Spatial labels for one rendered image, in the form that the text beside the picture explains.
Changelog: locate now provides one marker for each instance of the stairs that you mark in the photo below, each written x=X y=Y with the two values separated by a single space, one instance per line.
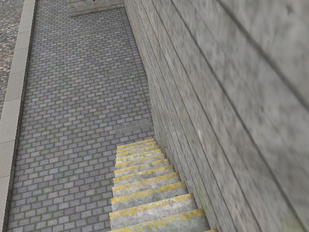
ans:
x=149 y=195

